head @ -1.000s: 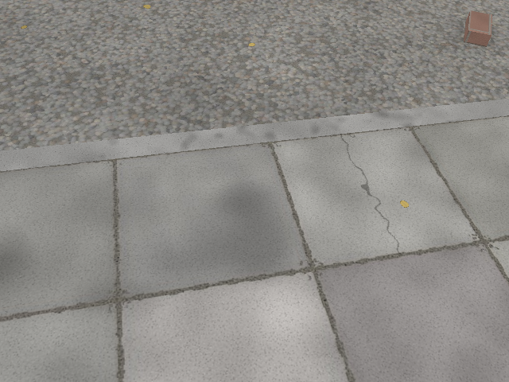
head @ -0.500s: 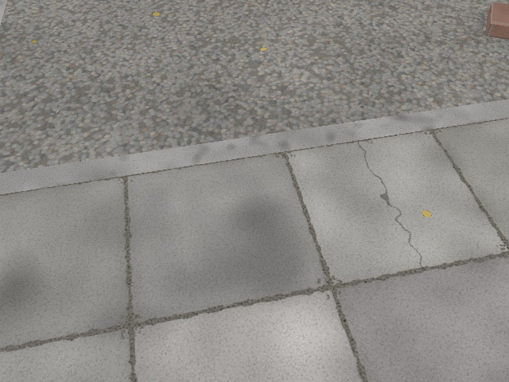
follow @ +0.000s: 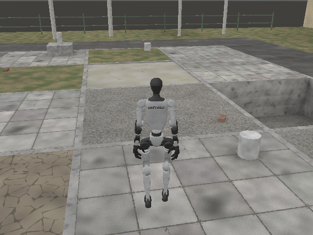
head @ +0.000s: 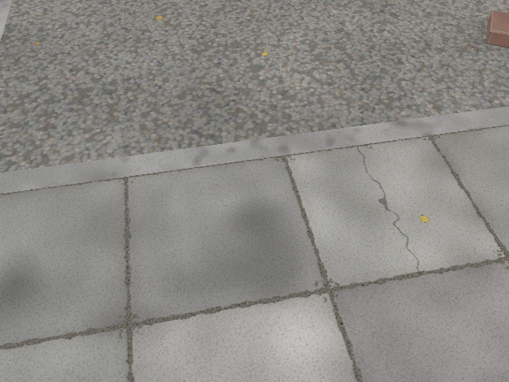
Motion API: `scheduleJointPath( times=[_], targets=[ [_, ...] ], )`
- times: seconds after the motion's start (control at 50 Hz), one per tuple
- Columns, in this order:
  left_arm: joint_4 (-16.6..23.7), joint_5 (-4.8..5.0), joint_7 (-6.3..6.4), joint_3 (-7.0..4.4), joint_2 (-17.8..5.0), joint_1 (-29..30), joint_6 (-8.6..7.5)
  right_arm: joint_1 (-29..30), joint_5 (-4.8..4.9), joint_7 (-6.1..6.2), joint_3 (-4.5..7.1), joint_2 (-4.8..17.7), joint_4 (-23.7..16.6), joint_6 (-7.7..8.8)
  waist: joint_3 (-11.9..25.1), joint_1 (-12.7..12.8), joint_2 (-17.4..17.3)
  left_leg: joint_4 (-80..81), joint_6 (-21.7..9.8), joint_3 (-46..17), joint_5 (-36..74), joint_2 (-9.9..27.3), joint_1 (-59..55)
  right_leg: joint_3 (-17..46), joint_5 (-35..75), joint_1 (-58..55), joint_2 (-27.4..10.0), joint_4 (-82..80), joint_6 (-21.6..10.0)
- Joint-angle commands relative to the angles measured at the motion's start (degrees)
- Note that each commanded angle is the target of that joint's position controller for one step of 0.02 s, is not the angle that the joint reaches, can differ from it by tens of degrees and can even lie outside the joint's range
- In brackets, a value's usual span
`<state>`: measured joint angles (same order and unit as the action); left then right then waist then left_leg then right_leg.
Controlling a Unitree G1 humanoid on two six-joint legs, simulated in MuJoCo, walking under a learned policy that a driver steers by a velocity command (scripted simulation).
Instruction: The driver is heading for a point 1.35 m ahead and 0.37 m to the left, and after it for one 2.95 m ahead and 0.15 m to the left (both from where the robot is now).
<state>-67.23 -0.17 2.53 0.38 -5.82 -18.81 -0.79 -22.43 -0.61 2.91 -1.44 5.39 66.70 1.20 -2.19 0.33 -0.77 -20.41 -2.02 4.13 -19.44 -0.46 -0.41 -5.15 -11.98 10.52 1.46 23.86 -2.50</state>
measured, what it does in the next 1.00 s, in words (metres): walks ahead: right foot, then left foot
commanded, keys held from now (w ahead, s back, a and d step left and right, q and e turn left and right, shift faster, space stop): no key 0.20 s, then w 0.16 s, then no key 0.64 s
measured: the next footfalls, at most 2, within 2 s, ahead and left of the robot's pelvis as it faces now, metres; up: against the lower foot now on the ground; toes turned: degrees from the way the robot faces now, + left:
right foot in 0.52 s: +0.14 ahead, -0.12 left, +0.00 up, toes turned -5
left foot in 0.80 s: +0.13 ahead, +0.08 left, +0.00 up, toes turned +3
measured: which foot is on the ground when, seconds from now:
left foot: down 0.00-0.54, up 0.56-0.78, down 0.80-1.00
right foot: down 0.00-0.30, up 0.32-0.50, down 0.52-1.00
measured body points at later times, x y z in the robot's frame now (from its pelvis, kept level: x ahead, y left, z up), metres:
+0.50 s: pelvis +0.04 -0.02 -0.01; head +0.06 -0.04 +0.44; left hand +0.06 +0.20 -0.16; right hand -0.10 -0.22 -0.16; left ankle -0.09 +0.09 -0.74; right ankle +0.09 -0.11 -0.74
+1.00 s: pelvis +0.11 -0.04 +0.00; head +0.11 -0.04 +0.45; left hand +0.08 +0.16 -0.16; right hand +0.08 -0.24 -0.16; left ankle +0.09 +0.07 -0.74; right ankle +0.10 -0.12 -0.74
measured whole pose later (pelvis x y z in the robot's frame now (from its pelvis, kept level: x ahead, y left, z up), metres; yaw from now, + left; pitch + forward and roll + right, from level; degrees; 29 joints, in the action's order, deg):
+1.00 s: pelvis +0.11 -0.04 +0.00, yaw +0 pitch -2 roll +0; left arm -63.7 -0.3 2.0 0.6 -6.0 -20.3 -2.1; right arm -19.0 -0.2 2.2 -0.9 5.9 65.4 1.4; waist -2.3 0.5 0.1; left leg -23.1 -0.1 3.1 -14.2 1.0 6.9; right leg -6.2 -13.5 7.0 1.7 22.1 -3.6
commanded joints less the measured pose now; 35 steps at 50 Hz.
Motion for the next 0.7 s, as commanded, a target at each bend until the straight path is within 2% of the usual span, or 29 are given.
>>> scheduleJointPath(
  times=[0.02, 0.2, 0.22, 0.26, 0.28, 0.3, 0.32, 0.34, 0.36, 0.38, 0.4, 0.44, 0.48, 0.5, 0.52, 0.54, 0.56, 0.58, 0.6, 0.62, 0.64, 0.7],
  targets=[
    [-0.1, 0.01, 0.02, -0.40, -3.4, -5.1, -0.08, -6.6, -0.02, 0.06, 0.28, 3.0, 0.5, 0.17, -4.5, 0.1, 0.1, 4.2, -1.0, -5.4, 12.8, 7.2, 8.0, 7.8, 12.2, -2.4, -7.5, -3.1, -1.1],
    [-0.4, 0.06, -0.12, -0.22, -3.2, -5.6, -0.09, -7.7, -0.03, -0.01, 0.08, 2.5, 0.5, 0.41, -4.8, 0.1, 0.0, 4.5, -1.2, -5.6, 11.7, 7.2, 8.8, 7.8, 10.4, -1.7, -7.4, -3.3, -0.8],
    [-0.5, 0.04, -0.16, -0.18, -3.0, -5.8, -0.03, -8.4, -0.12, -0.04, 0.07, 2.4, 0.7, 0.43, -3.9, 0.0, -0.1, 5.2, -1.5, -5.6, 7.3, 6.7, 8.4, 7.6, 6.5, -1.8, -6.8, -3.4, -0.9],
    [0.2, -0.06, -0.37, -0.69, -3.9, -4.8, 0.25, -9.7, -0.32, -0.14, 0.98, 4.2, 0.7, 0.20, -5.2, -0.7, -1.6, 6.0, -3.3, -6.9, -6.5, 6.1, 9.2, 5.5, -5.4, 1.6, -4.0, 0.1, -1.5],
    [0.9, -0.30, -0.67, -0.98, -4.0, -3.8, 0.35, -10.5, -0.29, -0.26, 1.57, 5.5, 0.5, 0.01, -7.0, -1.5, -4.1, 7.8, -5.1, -10.2, -15.2, 7.7, 9.6, 3.3, -11.8, 5.8, -2.0, 4.0, -1.7],
    [2.1, -0.69, -1.12, -1.08, -3.6, -1.9, 0.30, -12.0, -0.15, -0.35, 2.22, 6.8, 0.6, -0.14, -10.0, -2.5, -6.4, 11.2, -7.4, -15.1, -23.1, 11.2, 9.3, 0.8, -14.6, 11.8, -0.4, 9.1, -1.5],
    [3.7, -1.36, -1.60, -0.96, -2.9, 0.5, 0.12, -13.0, 0.01, -0.41, 2.79, 8.0, 0.5, -0.14, -13.6, -3.3, -7.6, 14.3, -9.7, -19.6, -27.3, 15.7, 9.1, -1.3, -14.4, 17.3, -0.5, 13.4, -1.5],
    [5.3, -1.77, -2.02, -0.97, -2.7, 2.8, -0.25, -13.5, -0.12, -0.45, 3.09, 8.1, 0.6, 0.06, -15.9, -3.8, -7.7, 15.9, -11.4, -22.4, -26.2, 18.7, 8.9, -1.0, -12.9, 21.1, -2.5, 17.6, -1.7],
    [6.8, -1.70, -2.38, -1.29, -3.5, 4.5, -0.74, -14.3, -0.61, -0.53, 3.23, 7.9, 0.7, 0.45, -16.5, -4.0, -6.7, 16.4, -12.6, -23.5, -22.5, 20.1, 6.7, 0.1, -13.5, 25.2, -3.8, 21.1, -1.9],
    [7.5, -1.58, -2.47, -1.50, -3.8, 4.9, -1.29, -14.0, -1.12, -0.52, 3.13, 7.3, 0.7, 0.92, -16.4, -3.5, -4.9, 15.1, -12.6, -22.0, -13.0, 20.1, 4.1, 1.3, -13.7, 27.9, -4.8, 23.0, -1.8],
    [7.7, -1.33, -2.46, -1.58, -3.5, 3.9, -1.88, -13.3, -1.31, -0.49, 3.02, 7.1, 0.5, 1.44, -15.2, -2.5, -3.7, 12.7, -12.0, -19.0, -0.8, 19.2, 1.8, 1.8, -13.4, 28.1, -5.3, 22.4, -1.6],
    [7.8, -0.49, -2.17, -1.64, -2.7, 2.0, -2.70, -11.0, -1.26, -0.57, 2.66, 6.9, 0.0, 2.16, -11.5, -0.8, -2.8, 6.7, -9.4, -11.8, 21.9, 16.3, 2.0, 0.4, -11.1, 20.6, -4.1, 16.5, -1.3],
    [5.6, 0.31, -1.79, -1.72, -1.4, -4.5, -2.90, -8.6, -0.47, -0.79, 2.33, 7.2, -0.4, 2.18, -6.5, 2.5, -2.8, -1.0, -5.6, -5.6, 31.8, 11.7, 8.9, -2.9, 0.0, 3.7, -0.4, 8.2, -1.8],
    [4.2, 0.36, -1.48, -2.28, -2.8, -8.7, -3.01, -9.1, -0.41, -1.00, 2.22, 7.3, -0.1, 2.40, -3.8, 4.1, -1.7, -7.2, -3.5, -3.0, 36.1, 8.9, 12.0, -1.8, 5.9, -4.6, -0.1, 5.6, -2.0],
    [3.7, -0.30, -1.14, -3.25, -6.8, -14.1, -3.43, -9.6, -0.34, -1.10, 1.86, 6.5, -0.9, 2.75, 0.3, 5.6, 2.0, -15.6, -0.8, -0.5, 27.0, 5.9, 17.2, 6.1, 18.9, -13.0, -7.1, 4.1, -3.1],
    [3.4, -0.83, -0.79, -4.01, -11.0, -18.7, -3.15, -12.9, 1.43, -0.92, 1.17, 3.0, -1.2, 2.02, 5.5, 6.3, 11.8, -30.5, 1.6, 3.4, 0.2, -1.0, 20.8, 20.7, 32.8, -15.7, -19.5, -1.4, -11.3],
    [2.8, -0.25, -0.75, -3.25, -9.2, -17.9, -2.78, -10.6, 0.92, -0.89, 1.68, 4.0, -1.6, 1.06, 5.9, 5.2, 10.5, -38.5, 1.4, -1.1, -14.9, -0.5, 19.2, 27.1, 35.1, -10.2, -23.6, -5.5, -14.4],
    [3.9, -0.12, -0.66, -2.63, -8.2, -12.2, -2.83, -8.8, -0.18, -1.02, 1.42, 2.4, -2.5, 0.38, 1.5, 2.2, 6.6, -41.5, 1.1, -3.7, -15.6, 1.5, 19.7, 23.5, 29.9, -4.0, -22.6, -6.2, -13.9],
    [5.2, -0.39, -0.53, -2.10, -7.4, -7.5, -2.79, -7.3, -0.75, -1.24, 0.98, 0.9, -2.7, 0.15, -0.7, 0.9, 4.1, -40.3, 0.9, -4.5, -13.3, 2.6, 19.7, 19.8, 26.3, -0.3, -20.6, -7.3, -12.5],
    [5.9, -0.67, -0.23, -1.40, -6.4, -4.9, -2.79, -6.7, -0.69, -1.42, 0.92, 0.7, -2.9, 0.00, -2.1, -0.6, 3.5, -36.4, 0.8, -5.0, -10.4, 3.7, 18.2, 16.0, 26.1, 2.6, -18.4, -8.6, -10.7],
    [6.2, -0.80, -0.01, -0.64, -5.0, -3.1, -2.81, -7.5, -0.55, -1.47, 0.87, 0.8, -2.6, -0.25, -2.1, -2.2, 4.2, -31.6, 1.0, -4.6, -8.4, 4.0, 15.7, 12.6, 27.4, 4.1, -16.1, -9.1, -8.9],
    [5.7, -1.17, 0.06, 0.00, -5.5, -4.4, -3.11, -8.2, 0.17, -0.96, 0.80, 1.5, -1.6, -1.27, 0.2, -2.5, 4.5, -20.6, 1.6, -2.2, -7.1, 2.2, 12.3, 8.9, 31.3, 0.8, -13.9, -7.0, -7.8]
  ],
)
